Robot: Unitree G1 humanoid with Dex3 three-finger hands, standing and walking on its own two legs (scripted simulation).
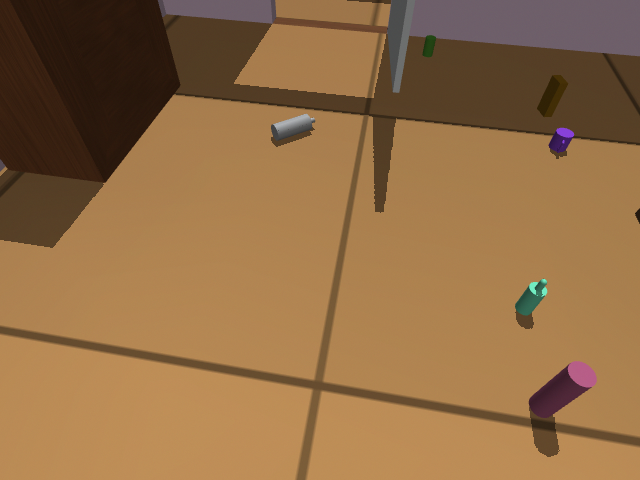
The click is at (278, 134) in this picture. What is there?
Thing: lying bottle
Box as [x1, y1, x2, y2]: [271, 114, 314, 140]
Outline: 314,118 310,118 307,114 303,114 272,124 271,130 273,136 276,140 310,129 311,123 314,121
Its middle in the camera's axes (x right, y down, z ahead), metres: -0.14 -0.60 +2.09
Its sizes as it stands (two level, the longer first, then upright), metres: 0.232 0.084 0.084
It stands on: the floor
